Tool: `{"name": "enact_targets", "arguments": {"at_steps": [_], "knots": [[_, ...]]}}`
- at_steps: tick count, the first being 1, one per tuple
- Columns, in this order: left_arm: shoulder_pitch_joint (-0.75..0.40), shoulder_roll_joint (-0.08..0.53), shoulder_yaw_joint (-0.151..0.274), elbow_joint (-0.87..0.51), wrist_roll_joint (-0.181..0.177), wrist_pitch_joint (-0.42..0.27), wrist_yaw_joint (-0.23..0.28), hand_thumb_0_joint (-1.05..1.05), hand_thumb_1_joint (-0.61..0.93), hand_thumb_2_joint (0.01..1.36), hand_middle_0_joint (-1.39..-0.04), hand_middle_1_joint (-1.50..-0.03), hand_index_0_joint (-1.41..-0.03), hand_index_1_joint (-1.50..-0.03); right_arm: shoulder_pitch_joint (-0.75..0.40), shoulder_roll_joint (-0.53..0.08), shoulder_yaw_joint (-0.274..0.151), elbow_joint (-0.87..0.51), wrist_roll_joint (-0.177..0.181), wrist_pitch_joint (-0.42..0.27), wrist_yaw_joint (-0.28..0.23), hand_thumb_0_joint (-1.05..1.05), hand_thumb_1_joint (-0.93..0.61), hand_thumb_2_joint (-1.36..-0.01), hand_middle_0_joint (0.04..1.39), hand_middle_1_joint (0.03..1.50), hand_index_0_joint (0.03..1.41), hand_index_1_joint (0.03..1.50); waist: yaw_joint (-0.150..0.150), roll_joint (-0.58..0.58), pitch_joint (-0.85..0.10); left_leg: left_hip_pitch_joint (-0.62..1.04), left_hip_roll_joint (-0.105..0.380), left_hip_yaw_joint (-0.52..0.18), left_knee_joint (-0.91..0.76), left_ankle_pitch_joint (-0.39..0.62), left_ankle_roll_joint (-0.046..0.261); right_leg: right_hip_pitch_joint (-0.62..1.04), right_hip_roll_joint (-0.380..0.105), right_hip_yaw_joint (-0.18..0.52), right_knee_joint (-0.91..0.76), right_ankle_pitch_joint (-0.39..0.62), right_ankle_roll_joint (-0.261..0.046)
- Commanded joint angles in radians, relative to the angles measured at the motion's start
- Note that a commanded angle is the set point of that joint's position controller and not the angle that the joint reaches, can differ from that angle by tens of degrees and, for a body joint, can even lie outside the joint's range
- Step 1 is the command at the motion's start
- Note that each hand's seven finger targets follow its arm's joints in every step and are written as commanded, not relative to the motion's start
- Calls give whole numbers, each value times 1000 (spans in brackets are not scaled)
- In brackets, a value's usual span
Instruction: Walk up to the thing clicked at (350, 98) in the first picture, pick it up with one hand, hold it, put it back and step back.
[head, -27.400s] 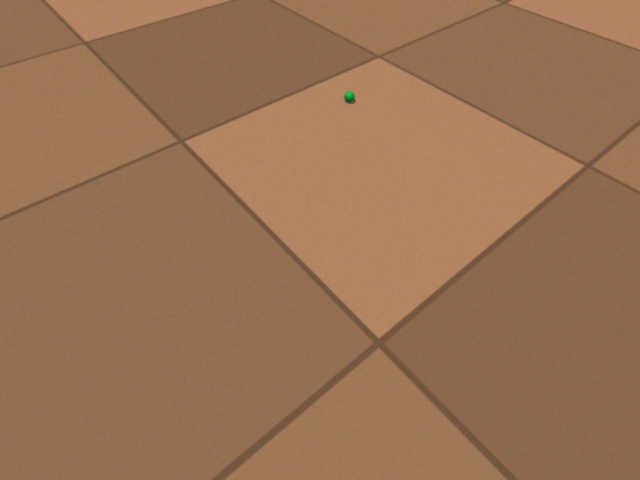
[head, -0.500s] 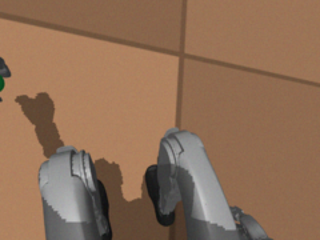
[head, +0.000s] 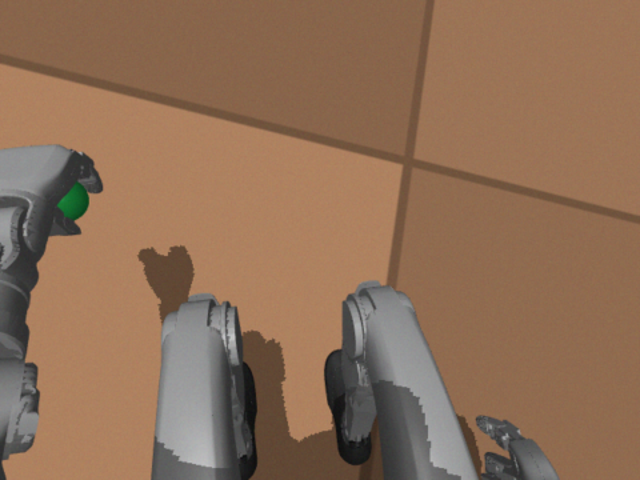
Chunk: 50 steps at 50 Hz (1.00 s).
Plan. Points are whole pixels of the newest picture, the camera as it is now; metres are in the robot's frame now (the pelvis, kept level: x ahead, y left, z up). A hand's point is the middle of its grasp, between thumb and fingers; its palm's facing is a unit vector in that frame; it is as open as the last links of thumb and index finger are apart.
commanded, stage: lift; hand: left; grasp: from above
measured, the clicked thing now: (62, 199) +0.45 +0.32 -0.13
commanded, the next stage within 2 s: hold in 1.18 s
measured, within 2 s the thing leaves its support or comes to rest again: neither
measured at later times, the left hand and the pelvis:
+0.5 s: hand out of the picture +0.36 +0.29 +0.10, palm faces -0.44 -0.13 -0.89, open 7.4 cm; pelvis +0.01 +0.00 +0.18, yaw +4 degrees
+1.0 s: hand out of the picture +0.37 +0.27 +0.22, palm faces -0.44 -0.11 -0.89, open 7.4 cm; pelvis +0.06 +0.01 +0.30, yaw +5 degrees
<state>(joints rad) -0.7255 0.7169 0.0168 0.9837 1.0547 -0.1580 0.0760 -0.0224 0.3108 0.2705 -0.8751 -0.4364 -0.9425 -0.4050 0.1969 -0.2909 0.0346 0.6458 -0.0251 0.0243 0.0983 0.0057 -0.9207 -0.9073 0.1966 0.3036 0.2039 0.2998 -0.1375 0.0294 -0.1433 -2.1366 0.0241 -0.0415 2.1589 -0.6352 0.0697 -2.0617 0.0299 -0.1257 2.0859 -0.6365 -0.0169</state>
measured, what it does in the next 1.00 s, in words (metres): rises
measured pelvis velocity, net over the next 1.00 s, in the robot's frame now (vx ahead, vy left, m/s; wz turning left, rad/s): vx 0.06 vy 0.01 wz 0.08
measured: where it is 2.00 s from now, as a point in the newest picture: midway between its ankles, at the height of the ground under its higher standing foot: (295, 434)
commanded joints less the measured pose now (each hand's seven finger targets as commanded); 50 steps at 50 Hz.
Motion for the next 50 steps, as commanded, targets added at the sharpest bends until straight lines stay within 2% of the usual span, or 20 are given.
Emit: {"name": "enact_targets", "arguments": {"at_steps": [1,5,8,10,12,15,17,18,19,21,27,30,33,35,38,40,42,44,47,50], "knots": [[-276,232,56,-264,-51,13,26,0,777,456,-1084,-518,-1125,-476,163,-215,-90,-50,16,-12,-34,0,-908,-903,200,300,200,300,9,232,-664,619,-6,-94,-409,8,-26,353,30,13,-264,120,-20],[-238,241,63,-326,-66,30,27,0,733,471,-1050,-548,-1090,-507,150,-196,-89,-63,27,-11,-59,0,-910,-904,200,300,200,300,21,187,-683,676,-12,-53,-448,53,-21,478,32,36,-362,137,-17],[-198,209,51,-358,-76,49,33,0,736,488,-1052,-572,-1095,-529,143,-176,-90,-67,34,-10,-75,0,-910,-904,200,300,200,300,24,157,-672,709,-21,-18,-484,84,-19,569,33,56,-448,140,-16],[-153,219,61,-368,-73,64,34,0,737,505,-1047,-582,-1089,-539,129,-174,-93,-70,42,-9,-87,0,-908,-903,200,300,200,300,38,163,-670,765,-19,-27,-542,78,-21,616,34,60,-483,136,-15],[-113,168,37,-373,-74,78,31,0,750,511,-1065,-569,-1103,-531,121,-171,-97,-66,48,-10,-99,0,-906,-902,200,300,200,300,40,171,-641,826,-16,-39,-610,67,-24,642,33,59,-524,136,-14],[-55,149,27,-382,-80,102,27,0,740,513,-1048,-590,-1089,-548,99,-158,-97,-65,57,-13,-116,0,-905,-902,200,300,200,300,42,142,-595,908,-14,-41,-695,63,-27,726,37,64,-609,131,-12],[-12,102,-4,-404,-89,114,17,0,738,543,-1061,-595,-1096,-560,94,-144,-96,-62,62,-17,-124,0,-906,-903,200,300,200,300,35,130,-552,942,-17,-26,-737,90,-26,781,36,71,-672,143,-11],[-1,119,15,-425,-94,118,18,0,747,558,-1059,-611,-1095,-574,93,-141,-95,-63,65,-20,-129,0,-904,-902,200,300,200,300,43,117,-563,966,-20,-27,-764,85,-26,825,37,74,-697,141,-12],[6,101,-1,-420,-96,121,15,0,744,573,-1066,-608,-1098,-576,88,-137,-95,-58,67,-24,-135,0,-906,-902,200,300,200,300,37,110,-537,990,-19,-24,-794,77,-27,850,38,80,-729,137,-11],[24,92,0,-417,-99,121,12,0,755,560,-1081,-592,-1111,-563,90,-129,-93,-49,70,-32,-143,0,-907,-903,200,300,200,300,37,93,-481,1023,-19,-18,-839,91,-28,892,38,85,-782,143,-11],[45,23,-48,-376,-77,110,39,0,695,496,-1021,-589,-1059,-551,82,-110,-86,-37,75,-67,-160,0,-909,-905,200,300,200,300,29,95,-353,1125,-23,-20,-995,45,-38,1001,40,105,-930,103,-14],[48,17,-50,-351,-69,104,51,0,682,486,-1003,-584,-1041,-546,77,-118,-93,-30,76,-82,-162,0,-904,-903,200,300,200,300,51,113,-334,1222,-13,-42,-1084,34,-47,1038,39,105,-980,111,-14],[23,-8,-73,-330,-52,101,67,0,660,484,-968,-623,-1014,-576,76,-119,-92,-22,76,-93,-159,0,-903,-903,200,300,200,300,46,130,-305,1292,-11,-62,-1155,20,-55,1072,43,101,-1023,121,-13],[35,-15,-76,-321,-46,104,75,0,635,474,-951,-612,-996,-567,83,-120,-95,-20,76,-96,-158,0,-902,-903,200,300,200,300,53,113,-308,1339,-14,-44,-1181,68,-55,1124,44,107,-1068,148,-15],[22,-68,-111,-320,-61,110,80,0,636,503,-941,-664,-992,-613,86,-115,-95,-13,75,-104,-154,0,-903,-903,200,300,200,300,51,103,-284,1400,-10,-51,-1235,101,-60,1173,45,100,-1111,180,-13],[41,-63,-107,-300,-67,117,88,0,639,522,-953,-655,-998,-610,89,-117,-99,-13,76,-105,-153,0,-904,-903,200,300,200,300,58,79,-271,1432,-13,-41,-1262,129,-60,1220,43,104,-1152,194,-13],[65,-63,-100,-312,-66,126,100,0,658,511,-961,-658,-1009,-609,96,-115,-103,-13,76,-103,-154,0,-904,-903,200,300,200,300,67,61,-284,1465,-18,-20,-1274,207,-60,1276,40,112,-1190,240,-18],[78,-90,-120,-298,-63,142,105,0,676,507,-978,-639,-1025,-592,108,-112,-103,-6,78,-101,-154,0,-901,-901,200,300,200,300,65,53,-273,1498,-17,-13,-1288,285,-62,1306,40,116,-1211,298,-20],[74,-78,-103,-308,-68,161,113,0,683,490,-975,-641,-1025,-589,115,-114,-109,-2,77,-96,-156,0,-904,-902,200,300,200,300,80,53,-289,1564,-16,-2,-1318,385,-64,1379,40,120,-1246,376,-20],[76,-99,-118,-295,-68,176,116,0,651,474,-946,-640,-1000,-584,122,-105,-108,2,76,-91,-158,0,-904,-901,200,300,200,300,70,34,-275,1591,-24,8,-1337,442,-60,1425,39,131,-1284,423,-19]]}}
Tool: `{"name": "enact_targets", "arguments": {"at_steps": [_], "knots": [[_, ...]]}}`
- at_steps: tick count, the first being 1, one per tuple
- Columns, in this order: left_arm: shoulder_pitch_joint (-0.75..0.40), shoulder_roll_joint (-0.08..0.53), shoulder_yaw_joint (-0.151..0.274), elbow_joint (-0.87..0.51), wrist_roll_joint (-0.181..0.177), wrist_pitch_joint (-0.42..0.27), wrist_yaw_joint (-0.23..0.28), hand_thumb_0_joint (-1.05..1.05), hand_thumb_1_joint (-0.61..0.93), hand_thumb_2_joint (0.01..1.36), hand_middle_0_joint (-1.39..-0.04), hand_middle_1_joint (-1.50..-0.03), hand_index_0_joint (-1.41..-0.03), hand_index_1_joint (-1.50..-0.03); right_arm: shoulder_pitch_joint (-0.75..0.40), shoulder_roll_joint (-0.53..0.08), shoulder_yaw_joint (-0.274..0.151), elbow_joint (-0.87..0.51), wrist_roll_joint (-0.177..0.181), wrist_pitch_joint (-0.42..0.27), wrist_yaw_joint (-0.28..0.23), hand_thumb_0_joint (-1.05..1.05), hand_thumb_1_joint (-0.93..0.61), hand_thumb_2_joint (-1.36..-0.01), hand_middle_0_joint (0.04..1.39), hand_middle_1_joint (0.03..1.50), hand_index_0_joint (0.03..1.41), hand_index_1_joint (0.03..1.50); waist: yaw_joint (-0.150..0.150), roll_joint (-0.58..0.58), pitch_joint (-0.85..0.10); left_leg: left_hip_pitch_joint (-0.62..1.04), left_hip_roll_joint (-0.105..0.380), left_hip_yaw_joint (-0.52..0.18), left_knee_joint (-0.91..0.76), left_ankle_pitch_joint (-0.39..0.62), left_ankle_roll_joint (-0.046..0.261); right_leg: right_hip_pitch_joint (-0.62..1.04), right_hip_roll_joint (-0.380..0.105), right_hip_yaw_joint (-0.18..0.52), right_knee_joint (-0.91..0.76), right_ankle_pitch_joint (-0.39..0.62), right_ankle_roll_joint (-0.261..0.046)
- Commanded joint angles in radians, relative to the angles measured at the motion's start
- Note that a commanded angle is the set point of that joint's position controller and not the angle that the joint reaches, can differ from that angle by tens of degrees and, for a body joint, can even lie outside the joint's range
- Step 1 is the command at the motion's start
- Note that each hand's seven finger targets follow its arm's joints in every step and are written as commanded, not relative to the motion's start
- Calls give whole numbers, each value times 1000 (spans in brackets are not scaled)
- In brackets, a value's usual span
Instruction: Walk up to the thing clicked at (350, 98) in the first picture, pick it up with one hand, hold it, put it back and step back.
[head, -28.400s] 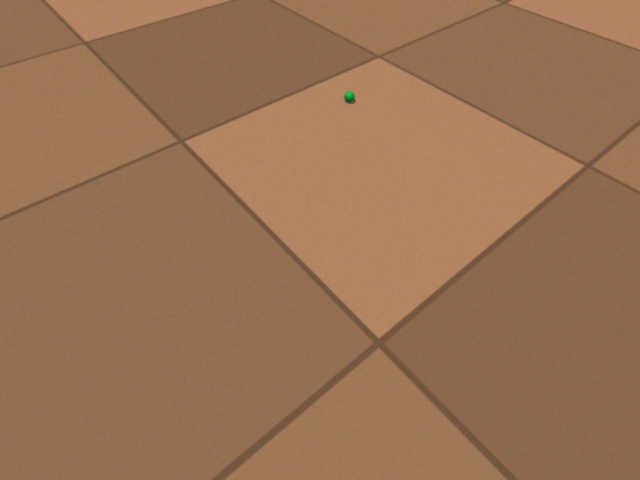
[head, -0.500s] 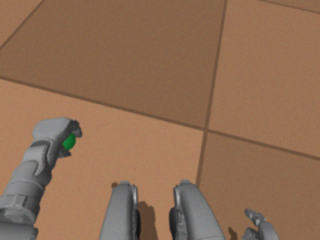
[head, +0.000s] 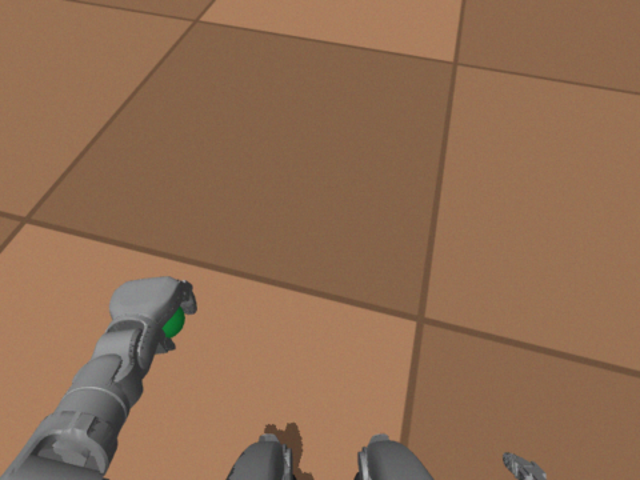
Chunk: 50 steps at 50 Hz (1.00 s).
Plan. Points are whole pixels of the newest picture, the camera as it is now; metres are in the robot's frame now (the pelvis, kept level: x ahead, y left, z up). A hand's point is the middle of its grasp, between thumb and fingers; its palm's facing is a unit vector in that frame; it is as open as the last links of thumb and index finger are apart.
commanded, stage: lift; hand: left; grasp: from above
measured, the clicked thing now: (164, 319) +0.35 +0.24 -0.10
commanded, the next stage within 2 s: hold in 0.18 s
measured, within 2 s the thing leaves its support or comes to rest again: neither
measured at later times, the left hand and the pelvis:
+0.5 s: hand (160, 300) +0.35 +0.22 -0.02, palm faces -0.44 -0.07 -0.89, open 7.4 cm; pelvis +0.04 -0.01 +0.04, yaw +0 degrees
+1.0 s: hand (152, 303) +0.33 +0.22 +0.01, palm faces -0.44 -0.05 -0.89, open 7.4 cm; pelvis +0.03 -0.01 +0.06, yaw +0 degrees
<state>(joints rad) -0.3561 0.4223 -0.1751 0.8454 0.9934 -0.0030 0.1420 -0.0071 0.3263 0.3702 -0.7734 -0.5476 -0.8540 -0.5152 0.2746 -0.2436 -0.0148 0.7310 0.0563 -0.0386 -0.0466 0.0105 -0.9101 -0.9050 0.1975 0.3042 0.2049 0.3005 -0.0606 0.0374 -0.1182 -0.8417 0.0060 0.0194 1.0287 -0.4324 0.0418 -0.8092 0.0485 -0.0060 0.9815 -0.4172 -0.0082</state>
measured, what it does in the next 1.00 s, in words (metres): rises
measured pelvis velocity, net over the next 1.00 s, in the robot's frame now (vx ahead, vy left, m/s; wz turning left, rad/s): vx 0.03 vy -0.01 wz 0.00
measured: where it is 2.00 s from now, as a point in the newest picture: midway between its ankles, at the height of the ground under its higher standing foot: outside the picture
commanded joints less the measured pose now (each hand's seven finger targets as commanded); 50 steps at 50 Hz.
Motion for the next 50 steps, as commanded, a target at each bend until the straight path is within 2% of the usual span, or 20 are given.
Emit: {"name": "enact_targets", "arguments": {"at_steps": [1,2,5,6,12,13,18,21,28,30,31,36,37,38,40,44,46,47,49,50], "knots": [[-288,190,73,-164,-11,23,48,0,643,460,-935,-639,-992,-580,44,-153,-60,-86,-7,-27,-12,0,-903,-900,200,300,200,300,2,26,-299,308,-7,-49,-222,240,-33,191,18,11,-192,203,-28],[-283,195,73,-170,-16,25,48,0,645,465,-954,-607,-1003,-558,37,-153,-62,-87,-6,-24,-13,0,-903,-900,200,300,200,300,11,34,-289,321,-10,-42,-234,245,-32,207,16,13,-210,209,-28],[-272,186,61,-178,-25,32,36,0,677,445,-982,-597,-1035,-544,30,-152,-64,-95,-3,-17,-13,0,-905,-900,200,300,200,300,1,-1,-279,343,-17,-28,-253,266,-23,268,12,27,-258,248,-18],[-246,192,70,-181,-27,35,34,0,688,455,-995,-586,-1044,-536,33,-153,-66,-92,-2,-15,-13,0,-904,-900,200,300,200,300,12,2,-286,358,-18,-25,-265,285,-24,291,12,26,-264,262,-19],[-257,178,54,-205,-20,35,16,0,705,443,-988,-606,-1048,-545,33,-151,-69,-89,0,-7,-13,0,-901,-898,200,300,200,300,7,13,-288,436,-16,-26,-298,389,-20,332,12,32,-304,344,-14],[-258,180,57,-215,-21,32,15,0,689,470,-990,-596,-1041,-543,32,-155,-71,-94,1,-5,-13,0,-901,-899,200,300,200,300,7,9,-282,444,-17,-20,-306,385,-20,342,10,32,-314,345,-14],[-261,187,56,-226,-7,28,9,0,691,425,-982,-578,-1042,-518,16,-156,-69,-101,2,3,-13,0,-899,-896,200,300,200,300,14,19,-251,464,-20,-21,-348,379,-24,376,9,33,-348,334,-16],[-247,174,49,-235,-8,28,1,0,712,441,-1003,-571,-1059,-514,8,-155,-72,-109,7,8,-11,0,-898,-897,200,300,200,300,15,0,-259,474,-26,-11,-356,402,-17,411,4,46,-363,382,-8],[-222,175,42,-266,-14,24,-31,0,730,453,-1022,-559,-1074,-507,-10,-162,-78,-123,10,19,-9,0,-900,-898,200,300,200,300,22,-9,-253,544,-22,-11,-385,466,-13,439,7,37,-385,419,-9],[-232,171,39,-277,-12,23,-40,0,728,436,-1010,-572,-1068,-513,-15,-160,-74,-132,11,23,-10,0,-901,-897,200,300,200,300,15,-17,-218,526,-24,-12,-397,430,-13,437,5,41,-400,401,-7],[-225,174,43,-278,-14,24,-41,0,723,430,-1002,-570,-1062,-509,-18,-158,-72,-134,11,24,-10,0,-900,-897,200,300,200,300,25,-22,-210,523,-25,-13,-410,409,-14,450,4,39,-408,380,-9],[-231,185,47,-323,-14,24,-58,0,720,427,-988,-581,-1053,-515,-34,-160,-71,-148,12,30,-10,0,-900,-897,200,300,200,300,30,-3,-217,559,-20,-14,-435,433,-17,465,7,36,-417,385,-15],[-223,196,55,-326,-8,23,-59,0,741,446,-1011,-579,-1071,-518,-42,-162,-73,-153,15,33,-11,0,-900,-898,200,300,200,300,45,10,-214,572,-20,-12,-447,428,-20,469,6,34,-421,371,-17],[-223,186,47,-317,-4,22,-62,0,750,444,-1016,-580,-1077,-518,-43,-158,-70,-154,15,33,-11,0,-900,-898,200,300,200,300,33,9,-206,570,-22,-13,-448,424,-18,462,6,38,-425,373,-17],[-224,180,44,-332,-6,20,-66,0,751,452,-1011,-602,-1075,-537,-51,-157,-68,-157,15,36,-12,0,-901,-898,200,300,200,300,39,9,-195,578,-17,-17,-466,405,-21,469,7,34,-435,349,-20],[-213,176,46,-340,-9,25,-69,0,743,459,-1007,-607,-1070,-542,-58,-153,-66,-162,17,38,-12,0,-903,-899,200,300,200,300,41,-21,-197,583,-23,-11,-471,414,-14,493,3,39,-447,374,-13],[-208,169,39,-334,-12,25,-75,0,741,498,-1011,-614,-1069,-555,-65,-154,-64,-166,18,39,-13,0,-901,-899,200,300,200,300,39,-7,-175,588,-19,-13,-490,394,-18,484,4,37,-455,346,-18],[-207,168,36,-350,-14,23,-79,0,749,469,-1004,-622,-1070,-555,-70,-155,-65,-168,19,40,-13,0,-902,-899,200,300,200,300,51,-4,-171,591,-18,-14,-500,378,-20,493,3,36,-462,331,-19],[-209,170,39,-346,-11,24,-84,0,735,467,-980,-643,-1051,-570,-76,-152,-60,-171,19,41,-16,0,-900,-897,200,300,200,300,44,-19,-157,582,-18,-17,-508,348,-18,489,2,39,-472,309,-17],[-214,176,42,-364,-18,22,-86,0,739,478,-989,-635,-1057,-566,-85,-150,-58,-175,19,41,-17,0,-899,-898,200,300,200,300,51,-11,-151,585,-21,-12,-515,334,-18,500,-2,41,-483,299,-16]]}}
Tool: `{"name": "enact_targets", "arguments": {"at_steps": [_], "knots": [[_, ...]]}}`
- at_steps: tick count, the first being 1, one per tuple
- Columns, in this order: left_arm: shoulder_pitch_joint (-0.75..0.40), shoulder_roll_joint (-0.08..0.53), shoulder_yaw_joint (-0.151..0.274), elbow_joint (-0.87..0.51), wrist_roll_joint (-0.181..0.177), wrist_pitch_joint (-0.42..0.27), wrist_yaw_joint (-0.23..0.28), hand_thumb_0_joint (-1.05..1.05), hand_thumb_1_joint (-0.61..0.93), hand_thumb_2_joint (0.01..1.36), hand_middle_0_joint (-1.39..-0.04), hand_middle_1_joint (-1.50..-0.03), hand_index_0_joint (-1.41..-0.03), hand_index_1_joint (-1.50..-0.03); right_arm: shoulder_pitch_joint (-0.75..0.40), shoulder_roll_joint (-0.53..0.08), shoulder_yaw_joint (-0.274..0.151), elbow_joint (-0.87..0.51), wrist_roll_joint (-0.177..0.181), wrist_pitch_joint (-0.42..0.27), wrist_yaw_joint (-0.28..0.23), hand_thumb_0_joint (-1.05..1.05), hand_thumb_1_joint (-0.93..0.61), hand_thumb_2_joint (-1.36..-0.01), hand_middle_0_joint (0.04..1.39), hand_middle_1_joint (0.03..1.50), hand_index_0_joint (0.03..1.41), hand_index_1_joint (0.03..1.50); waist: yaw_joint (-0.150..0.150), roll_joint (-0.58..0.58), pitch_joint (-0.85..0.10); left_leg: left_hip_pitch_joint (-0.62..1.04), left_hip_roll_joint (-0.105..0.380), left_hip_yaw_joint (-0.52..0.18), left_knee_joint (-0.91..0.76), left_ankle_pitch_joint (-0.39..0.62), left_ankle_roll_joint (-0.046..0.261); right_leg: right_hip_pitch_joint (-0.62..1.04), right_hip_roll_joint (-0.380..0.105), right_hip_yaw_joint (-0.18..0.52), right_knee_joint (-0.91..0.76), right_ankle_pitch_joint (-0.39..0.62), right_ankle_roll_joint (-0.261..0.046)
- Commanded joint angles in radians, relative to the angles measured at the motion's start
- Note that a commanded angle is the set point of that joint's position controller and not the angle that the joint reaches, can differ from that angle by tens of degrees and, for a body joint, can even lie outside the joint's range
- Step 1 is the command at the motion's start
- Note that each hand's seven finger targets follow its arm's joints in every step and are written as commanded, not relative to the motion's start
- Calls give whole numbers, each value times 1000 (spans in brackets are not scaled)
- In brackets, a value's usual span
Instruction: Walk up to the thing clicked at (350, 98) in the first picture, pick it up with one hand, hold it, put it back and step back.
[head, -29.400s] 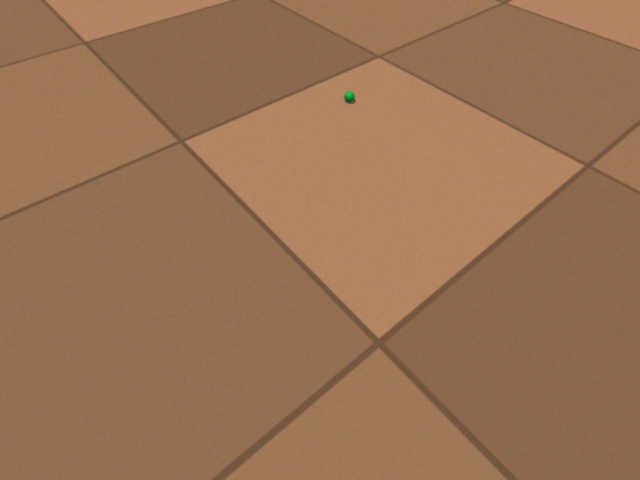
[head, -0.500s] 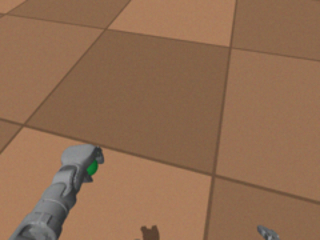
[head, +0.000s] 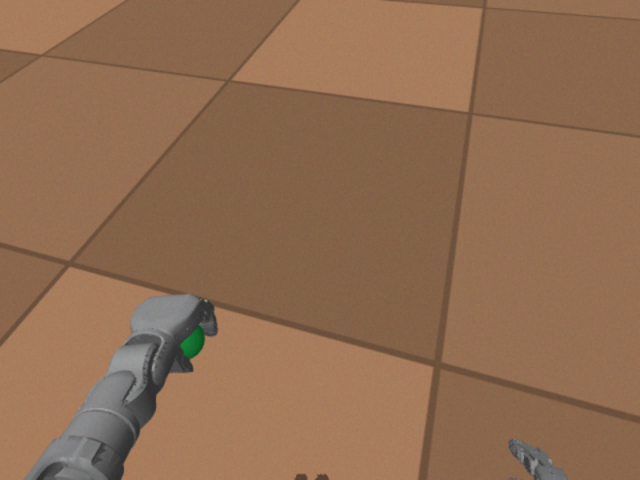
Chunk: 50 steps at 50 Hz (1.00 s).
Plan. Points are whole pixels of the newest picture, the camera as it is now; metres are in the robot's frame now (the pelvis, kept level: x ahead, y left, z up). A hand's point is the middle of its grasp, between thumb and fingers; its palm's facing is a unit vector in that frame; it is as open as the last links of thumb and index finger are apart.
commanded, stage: hold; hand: left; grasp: from above
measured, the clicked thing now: (184, 339) +0.32 +0.23 -0.07
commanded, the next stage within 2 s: crouch in 1.18 s
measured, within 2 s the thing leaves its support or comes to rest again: neither
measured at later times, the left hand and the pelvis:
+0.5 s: hand (177, 352) +0.28 +0.21 -0.03, palm faces -0.43 -0.06 -0.90, open 7.4 cm; pelvis -0.01 +0.00 +0.01, yaw +0 degrees
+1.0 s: hand (180, 350) +0.29 +0.21 -0.03, palm faces -0.45 -0.06 -0.89, open 7.4 cm; pelvis +0.00 -0.01 +0.01, yaw +0 degrees
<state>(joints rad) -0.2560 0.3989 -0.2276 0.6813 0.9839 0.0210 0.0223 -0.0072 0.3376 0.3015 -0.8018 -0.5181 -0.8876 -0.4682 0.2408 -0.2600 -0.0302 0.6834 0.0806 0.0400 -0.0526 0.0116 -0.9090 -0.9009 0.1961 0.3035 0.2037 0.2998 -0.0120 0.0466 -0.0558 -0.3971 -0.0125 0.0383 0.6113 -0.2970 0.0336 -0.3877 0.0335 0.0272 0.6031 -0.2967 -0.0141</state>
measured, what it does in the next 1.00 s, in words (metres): stands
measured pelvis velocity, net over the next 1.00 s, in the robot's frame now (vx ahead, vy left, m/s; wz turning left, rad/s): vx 0.00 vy -0.01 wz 0.00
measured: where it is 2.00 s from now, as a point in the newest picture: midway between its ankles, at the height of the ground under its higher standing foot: outside the picture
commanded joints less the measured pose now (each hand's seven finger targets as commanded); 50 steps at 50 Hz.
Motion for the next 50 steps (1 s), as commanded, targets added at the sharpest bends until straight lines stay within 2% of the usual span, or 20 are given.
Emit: {"name": "enact_targets", "arguments": {"at_steps": [1,9,10,11,14,17,22,26,28,31,32,35,38,39,42,43,44,45,47,50], "knots": [[-316,199,94,-208,-9,-4,31,0,728,467,-978,-632,-1048,-561,-54,-134,-42,-127,-4,-38,-11,0,-899,-897,200,300,200,300,1,-14,-221,148,-4,-27,-102,193,-10,80,12,11,-106,173,-11],[-296,195,96,-223,-6,-8,22,0,716,457,-963,-657,-1037,-581,-77,-130,-37,-132,-3,-38,-16,0,-903,-899,199,300,200,300,2,-41,-205,169,-4,-28,-124,180,-7,100,8,14,-134,161,-7],[-307,207,101,-256,-8,-12,23,0,717,456,-951,-673,-1030,-592,-80,-132,-38,-132,-2,-39,-16,0,-901,-898,200,300,200,300,14,-24,-226,179,-3,-27,-129,189,-10,115,9,13,-131,165,-10],[-298,215,111,-236,-6,-11,24,0,701,484,-948,-674,-1021,-599,-86,-131,-36,-128,-2,-38,-17,0,-902,-899,200,300,200,300,12,-13,-223,185,-4,-25,-131,196,-10,112,9,12,-132,170,-10],[-311,196,95,-249,-6,-7,28,0,696,496,-942,-692,-1015,-616,-85,-133,-36,-128,-2,-38,-17,0,-901,-899,200,300,200,300,3,-21,-219,200,0,-29,-136,210,-11,107,10,12,-135,183,-11],[-294,197,98,-239,-9,-3,24,0,697,518,-954,-690,-1022,-620,-98,-126,-33,-129,0,-35,-19,0,-903,-900,200,300,200,300,13,-34,-207,198,-5,-22,-142,212,-7,123,5,13,-153,191,-5],[-274,195,92,-240,-18,-1,3,0,696,513,-954,-686,-1022,-617,-120,-127,-30,-140,4,-35,-19,0,-903,-900,200,300,200,300,19,-25,-170,200,-2,-23,-171,165,-9,125,4,14,-173,139,-10],[-261,194,89,-269,-20,1,-12,0,668,482,-928,-675,-998,-603,-132,-121,-25,-148,6,-32,-21,0,-903,-900,199,300,200,300,23,-31,-176,208,-5,-22,-172,191,-6,141,1,14,-179,166,-6],[-279,218,107,-288,-22,-5,-15,0,635,486,-901,-678,-970,-607,-129,-122,-24,-143,4,-30,-23,0,-902,-900,199,300,200,300,19,-33,-194,226,-6,-19,-172,203,-4,151,0,17,-182,179,-4],[-329,200,82,-298,-19,-7,-13,0,628,458,-892,-672,-966,-597,-121,-122,-22,-141,4,-30,-26,0,-904,-900,199,300,200,300,0,-52,-195,238,-7,-17,-169,213,1,146,-1,20,-188,202,1],[-315,217,102,-277,-17,-6,-9,0,631,454,-889,-683,-966,-604,-119,-121,-21,-136,5,-29,-27,0,-904,-900,199,300,200,300,9,-46,-193,231,-7,-18,-171,221,0,151,0,18,-186,207,0],[-282,204,101,-286,-20,-7,-11,0,615,463,-861,-696,-942,-613,-124,-124,-25,-141,5,-26,-24,0,-898,-898,200,300,200,300,21,-17,-212,251,-7,-15,-176,240,-6,165,1,16,-183,215,-7],[-297,194,88,-273,-13,-3,-8,0,647,468,-894,-691,-972,-611,-129,-122,-24,-139,6,-25,-25,0,-899,-898,200,300,200,300,13,-20,-194,244,-5,-18,-182,238,-7,156,4,11,-185,211,-9],[-287,208,103,-257,-11,-2,-4,0,639,459,-880,-695,-961,-612,-125,-122,-24,-138,6,-24,-24,0,-898,-898,200,300,200,300,18,-14,-193,243,-4,-18,-184,243,-8,159,4,11,-184,212,-10],[-284,204,98,-254,-9,-2,-7,0,631,476,-880,-704,-958,-623,-128,-119,-26,-140,6,-21,-24,0,-901,-899,200,300,200,300,19,-31,-196,243,-5,-18,-181,257,-6,164,3,10,-187,229,-7],[-295,216,109,-269,-12,-4,-8,0,633,463,-876,-704,-956,-621,-125,-121,-27,-139,7,-20,-24,0,-899,-898,200,300,200,300,22,-32,-203,246,-7,-16,-182,256,-5,172,1,12,-192,230,-6],[-258,190,89,-237,-10,0,-10,0,632,469,-885,-700,-963,-620,-128,-117,-25,-140,6,-20,-24,0,-902,-900,200,300,200,300,18,-53,-185,241,-10,-15,-178,260,0,169,-2,13,-194,245,0],[-292,186,83,-276,-23,-6,-11,0,648,459,-884,-708,-967,-622,-123,-121,-28,-140,6,-21,-23,0,-900,-898,200,300,200,300,11,-42,-203,252,-8,-15,-180,257,-2,170,0,14,-193,237,-4],[-311,198,91,-265,-18,-8,-10,0,632,478,-878,-714,-958,-633,-121,-122,-28,-137,7,-20,-25,0,-900,-899,200,300,200,300,10,-29,-194,256,-7,-15,-185,253,-4,155,1,14,-197,229,-6],[-280,197,93,-269,-16,-11,-6,0,630,464,-878,-698,-957,-617,-121,-123,-31,-137,7,-19,-24,0,-899,-898,200,300,200,300,17,-17,-211,267,-6,-17,-187,273,-7,173,3,10,-190,244,-11]]}}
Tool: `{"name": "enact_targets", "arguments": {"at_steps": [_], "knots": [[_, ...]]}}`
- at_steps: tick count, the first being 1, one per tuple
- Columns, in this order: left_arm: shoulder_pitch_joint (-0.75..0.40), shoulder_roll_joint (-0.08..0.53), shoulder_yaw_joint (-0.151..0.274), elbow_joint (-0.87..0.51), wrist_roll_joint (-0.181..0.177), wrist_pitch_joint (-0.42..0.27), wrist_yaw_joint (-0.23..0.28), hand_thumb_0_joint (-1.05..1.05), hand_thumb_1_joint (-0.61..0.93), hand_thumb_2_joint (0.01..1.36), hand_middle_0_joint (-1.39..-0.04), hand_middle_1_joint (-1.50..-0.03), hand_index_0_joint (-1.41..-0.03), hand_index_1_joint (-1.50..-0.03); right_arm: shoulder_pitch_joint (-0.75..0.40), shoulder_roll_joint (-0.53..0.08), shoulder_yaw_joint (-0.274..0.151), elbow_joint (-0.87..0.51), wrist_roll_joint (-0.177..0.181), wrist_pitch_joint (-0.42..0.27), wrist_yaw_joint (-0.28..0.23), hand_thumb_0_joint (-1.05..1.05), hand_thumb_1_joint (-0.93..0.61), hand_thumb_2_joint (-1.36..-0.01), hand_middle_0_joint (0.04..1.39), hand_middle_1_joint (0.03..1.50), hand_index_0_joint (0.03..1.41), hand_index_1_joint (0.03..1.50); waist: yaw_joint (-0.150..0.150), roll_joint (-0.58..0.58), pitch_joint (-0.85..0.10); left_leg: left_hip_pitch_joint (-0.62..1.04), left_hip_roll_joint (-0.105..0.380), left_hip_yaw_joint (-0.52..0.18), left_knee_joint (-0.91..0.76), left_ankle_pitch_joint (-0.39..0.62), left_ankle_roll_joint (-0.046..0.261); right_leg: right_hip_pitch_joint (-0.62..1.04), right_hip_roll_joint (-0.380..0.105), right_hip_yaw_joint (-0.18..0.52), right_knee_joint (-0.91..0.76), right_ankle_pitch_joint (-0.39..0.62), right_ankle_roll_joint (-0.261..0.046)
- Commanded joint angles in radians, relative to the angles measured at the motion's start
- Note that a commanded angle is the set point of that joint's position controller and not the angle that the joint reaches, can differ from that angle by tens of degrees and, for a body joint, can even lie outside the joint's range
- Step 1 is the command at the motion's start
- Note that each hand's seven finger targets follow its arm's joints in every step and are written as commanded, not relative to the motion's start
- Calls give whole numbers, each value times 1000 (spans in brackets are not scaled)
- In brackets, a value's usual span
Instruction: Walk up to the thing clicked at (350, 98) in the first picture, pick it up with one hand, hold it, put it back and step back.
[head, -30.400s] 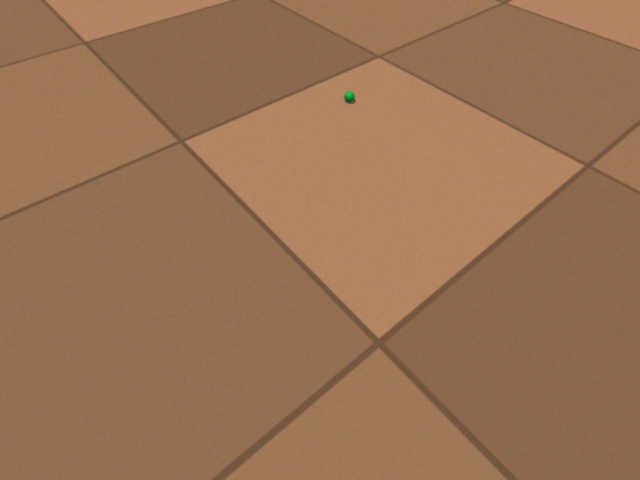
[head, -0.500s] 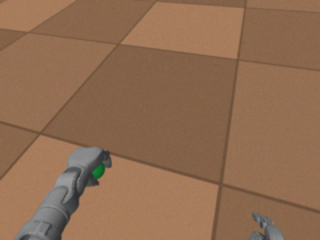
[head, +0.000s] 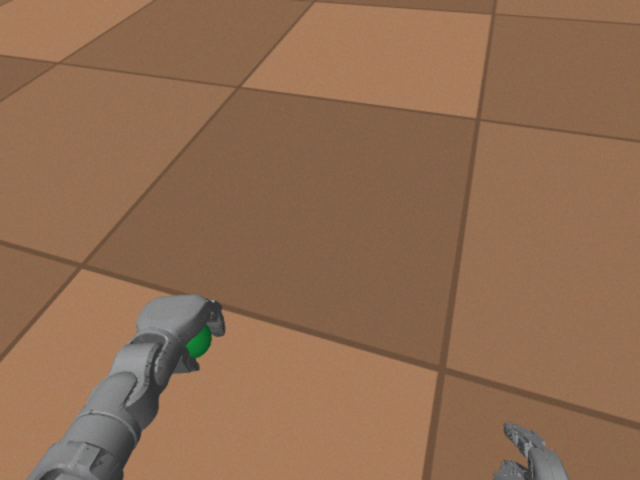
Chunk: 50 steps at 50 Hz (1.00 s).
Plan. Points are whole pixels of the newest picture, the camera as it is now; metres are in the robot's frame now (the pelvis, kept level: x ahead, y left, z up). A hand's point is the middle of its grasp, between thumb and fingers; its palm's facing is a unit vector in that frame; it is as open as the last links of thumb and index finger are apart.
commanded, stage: hold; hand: left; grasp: from above
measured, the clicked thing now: (191, 338) +0.31 +0.22 -0.06
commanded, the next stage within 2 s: crouch in 0.18 s
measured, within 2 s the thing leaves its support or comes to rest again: neither
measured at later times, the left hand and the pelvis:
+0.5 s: hand (187, 356) +0.29 +0.22 -0.06, palm faces -0.45 -0.06 -0.89, open 7.4 cm; pelvis +0.00 +0.00 +0.00, yaw +0 degrees
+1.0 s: hand (220, 372) +0.35 +0.24 -0.28, palm faces -0.41 +0.03 -0.91, open 7.4 cm; pelvis -0.05 +0.01 -0.17, yaw +0 degrees
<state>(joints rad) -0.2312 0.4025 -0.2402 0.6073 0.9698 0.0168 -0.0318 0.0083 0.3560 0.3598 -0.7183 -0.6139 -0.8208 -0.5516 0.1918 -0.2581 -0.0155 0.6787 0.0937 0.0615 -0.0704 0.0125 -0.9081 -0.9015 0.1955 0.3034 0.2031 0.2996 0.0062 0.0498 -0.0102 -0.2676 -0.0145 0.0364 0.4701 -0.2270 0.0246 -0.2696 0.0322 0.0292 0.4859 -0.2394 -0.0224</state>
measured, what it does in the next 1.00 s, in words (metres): lowers itself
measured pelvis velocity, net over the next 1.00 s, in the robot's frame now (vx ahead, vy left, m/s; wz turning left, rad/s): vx -0.05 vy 0.01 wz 0.00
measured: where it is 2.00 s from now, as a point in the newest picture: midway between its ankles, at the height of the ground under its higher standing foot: outside the picture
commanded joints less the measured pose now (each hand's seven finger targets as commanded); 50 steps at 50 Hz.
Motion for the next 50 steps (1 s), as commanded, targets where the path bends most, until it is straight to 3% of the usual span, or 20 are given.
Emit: {"name": "enact_targets", "arguments": {"at_steps": [1,4,6,8,11,13,14,15,16,18,21,23,29,34,36,39,41,44,46,50], "knots": [[-297,192,109,-184,-3,-5,50,0,630,480,-884,-697,-960,-620,-74,-124,-46,-132,-7,-39,-7,0,-899,-898,200,300,200,300,3,-31,-252,135,-2,-15,-45,212,2,61,5,6,-74,193,-1],[-350,197,105,-180,6,0,64,0,650,472,-895,-704,-974,-623,-67,-124,-45,-126,-8,-38,-6,0,-900,-899,200,300,200,300,-8,-38,-251,135,-4,-13,-44,212,5,57,3,7,-78,203,2],[-319,212,125,-158,1,3,65,0,644,488,-899,-696,-973,-620,-69,-125,-45,-127,-7,-35,-7,0,-901,-899,200,300,200,300,6,-39,-247,130,-5,-12,-43,214,5,59,1,8,-81,203,4],[-329,189,99,-177,-2,1,58,0,667,478,-908,-700,-987,-620,-69,-125,-46,-131,-5,-35,-6,0,-900,-899,200,300,200,300,-4,-49,-247,133,-5,-12,-47,203,7,58,0,10,-82,198,5],[-275,189,105,-172,-2,3,46,0,652,484,-906,-696,-980,-620,-83,-122,-45,-138,-5,-32,-5,0,-901,-899,199,300,200,300,13,-49,-231,120,-8,-13,-54,186,6,67,-2,9,-93,176,4],[-290,187,98,-185,-4,0,40,0,664,493,-914,-697,-988,-622,-83,-123,-44,-143,-4,-31,-6,0,-901,-899,199,300,200,300,2,-39,-222,124,-7,-10,-59,171,6,58,-3,12,-97,163,2],[-282,187,99,-162,-2,0,39,0,702,413,-930,-712,-1025,-615,-80,-125,-45,-141,-4,-30,-6,0,-924,-913,200,301,200,301,-1,-45,-211,121,-6,-14,-61,177,4,56,-1,10,-93,165,1],[-299,190,100,-188,3,-5,39,0,622,422,-850,-646,-945,-569,-77,-123,-46,-138,-5,-30,-6,0,-881,-896,201,301,201,301,-3,-38,-230,129,-5,-14,-57,186,5,59,-1,10,-88,177,0],[-315,207,114,-195,5,-9,43,0,589,485,-887,-621,-942,-567,-73,-124,-47,-138,-6,-28,-7,0,-884,-897,200,300,201,300,2,-24,-245,137,-3,-15,-55,202,2,61,3,7,-83,186,-3],[-293,183,99,-167,5,-14,53,0,597,505,-892,-640,-946,-585,-69,-125,-45,-138,-7,-29,-6,0,-885,-897,200,300,201,300,-8,-46,-216,122,-1,-19,-54,190,2,46,5,5,-80,172,-4],[-308,171,101,-121,17,-28,91,0,580,482,-885,-615,-938,-562,-52,-126,-47,-131,-10,-25,-5,0,-884,-896,200,300,201,300,-22,-70,-204,101,0,-20,-39,183,3,18,6,1,-68,168,-4],[-283,143,93,-26,31,-32,128,0,593,479,-904,-603,-955,-553,-53,-124,-45,-125,-17,-20,0,0,-885,-897,200,300,200,300,-27,-93,-142,38,-6,-21,-11,143,2,-34,-1,0,-51,133,0],[-443,153,93,89,92,-52,247,0,613,479,-920,-604,-971,-553,1,-136,-65,-83,-39,-16,20,0,-887,-896,199,300,200,300,-62,-59,-264,-100,-15,-16,179,117,-5,-186,-5,1,115,125,2],[-545,151,102,276,150,-81,332,0,553,517,-884,-636,-932,-589,66,-144,-83,-61,-63,-37,37,0,-895,-897,199,299,200,299,-94,-49,-384,-377,-15,-19,449,47,-4,-440,0,-2,356,57,-3],[-597,173,118,294,170,-90,363,0,559,488,-863,-674,-926,-610,87,-153,-91,-63,-70,-44,44,0,-896,-897,199,299,200,299,-84,-25,-453,-470,-15,-13,540,21,-3,-534,3,-5,443,30,-7],[-656,185,130,334,173,-88,393,0,610,520,-894,-709,-961,-642,110,-163,-96,-62,-76,-53,48,0,-897,-897,199,299,200,299,-92,41,-560,-532,-14,-24,647,0,-1,-663,9,-16,554,5,-15],[-661,186,138,401,176,-84,409,0,600,537,-890,-712,-954,-648,120,-165,-97,-53,-83,-60,46,0,-896,-896,199,299,200,299,-94,31,-560,-632,-14,-35,704,-47,1,-746,13,-27,624,-35,-18],[-720,232,172,428,177,-73,423,0,593,543,-867,-741,-937,-669,132,-175,-101,-41,-94,-76,43,0,-894,-895,199,299,200,299,-104,40,-623,-753,-10,-53,795,-99,3,-857,14,-37,730,-78,-21],[-800,269,189,372,173,-67,427,0,576,568,-868,-741,-931,-677,146,-182,-105,-41,-99,-82,40,0,-894,-895,199,299,200,299,-103,77,-713,-753,-3,-69,835,-100,-1,-914,13,-46,792,-89,-26],[-804,276,206,462,167,-47,424,0,563,565,-880,-711,-935,-657,158,-185,-109,-20,-109,-93,39,0,-896,-897,199,299,200,299,-119,63,-742,-848,2,-88,908,-148,-1,-1017,15,-62,880,-141,-30]]}}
